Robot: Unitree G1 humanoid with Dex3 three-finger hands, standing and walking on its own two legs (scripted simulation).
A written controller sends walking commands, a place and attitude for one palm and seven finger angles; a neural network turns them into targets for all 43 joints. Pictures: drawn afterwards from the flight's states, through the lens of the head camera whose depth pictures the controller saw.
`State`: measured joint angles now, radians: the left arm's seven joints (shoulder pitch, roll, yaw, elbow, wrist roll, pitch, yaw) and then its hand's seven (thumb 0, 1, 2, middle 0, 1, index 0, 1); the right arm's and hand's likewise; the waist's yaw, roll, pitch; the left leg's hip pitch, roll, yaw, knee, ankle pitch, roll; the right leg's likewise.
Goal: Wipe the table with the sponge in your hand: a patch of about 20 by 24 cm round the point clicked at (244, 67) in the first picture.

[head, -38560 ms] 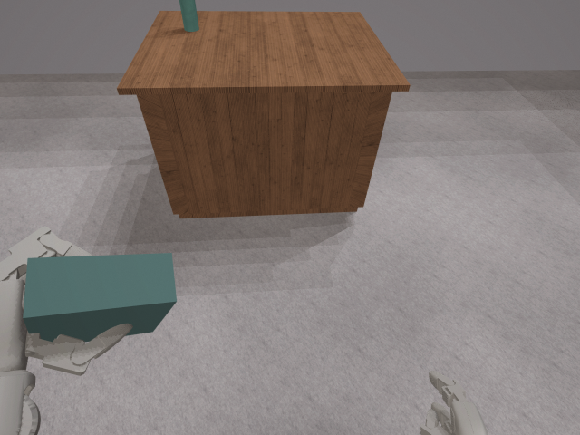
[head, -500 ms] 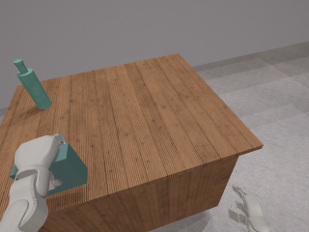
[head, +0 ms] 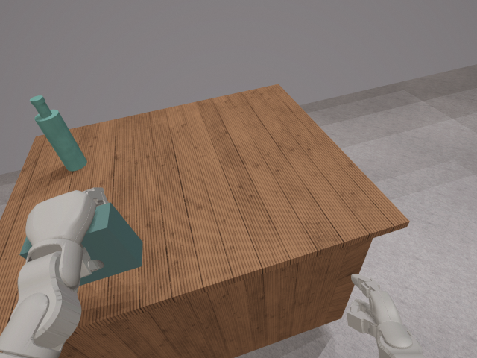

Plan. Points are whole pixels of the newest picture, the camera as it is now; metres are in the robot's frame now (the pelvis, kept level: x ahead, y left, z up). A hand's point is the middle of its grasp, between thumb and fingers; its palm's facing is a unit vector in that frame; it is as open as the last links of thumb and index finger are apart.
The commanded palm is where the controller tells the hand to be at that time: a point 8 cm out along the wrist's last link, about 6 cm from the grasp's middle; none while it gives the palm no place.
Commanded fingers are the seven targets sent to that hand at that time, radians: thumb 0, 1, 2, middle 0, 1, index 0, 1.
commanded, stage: lift the sponge slowly off the table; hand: left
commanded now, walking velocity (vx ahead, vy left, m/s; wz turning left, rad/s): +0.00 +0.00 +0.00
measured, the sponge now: (95, 253) +0.23 +0.30 +0.07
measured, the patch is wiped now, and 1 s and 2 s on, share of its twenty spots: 1.00 1.00 1.00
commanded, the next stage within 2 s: bring the sponge back beside the body in 0.28 s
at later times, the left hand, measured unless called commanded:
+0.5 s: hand (87, 228) +0.24 +0.30 +0.13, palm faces +0.05 -0.10 -0.99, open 9.5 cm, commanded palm +0.21 +0.29 +0.20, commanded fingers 0.00 0.10 1.30 -1.20 -1.60 -1.20 -1.60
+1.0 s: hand (87, 243) +0.22 +0.29 +0.12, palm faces +0.08 -0.13 -0.99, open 9.5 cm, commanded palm +0.18 +0.29 +0.19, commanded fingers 0.00 0.10 1.30 -1.20 -1.60 -1.20 -1.60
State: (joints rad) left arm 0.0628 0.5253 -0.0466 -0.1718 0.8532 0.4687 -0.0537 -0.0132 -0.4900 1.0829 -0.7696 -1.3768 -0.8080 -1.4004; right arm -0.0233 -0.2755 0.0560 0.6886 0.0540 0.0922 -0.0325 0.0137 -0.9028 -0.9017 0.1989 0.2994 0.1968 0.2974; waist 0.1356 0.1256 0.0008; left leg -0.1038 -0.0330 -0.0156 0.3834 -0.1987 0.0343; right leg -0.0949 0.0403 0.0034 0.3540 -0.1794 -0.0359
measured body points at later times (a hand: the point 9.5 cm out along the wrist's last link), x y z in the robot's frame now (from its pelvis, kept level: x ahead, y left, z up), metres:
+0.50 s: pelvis +0.00 -0.01 +0.00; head -0.02 -0.05 +0.45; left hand +0.24 +0.30 +0.18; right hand +0.26 -0.21 -0.08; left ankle +0.01 +0.10 -0.75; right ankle +0.01 -0.10 -0.75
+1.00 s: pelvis +0.00 +0.00 +0.00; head -0.02 -0.05 +0.45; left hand +0.21 +0.29 +0.17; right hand +0.27 -0.19 -0.07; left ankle +0.01 +0.10 -0.75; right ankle +0.01 -0.10 -0.75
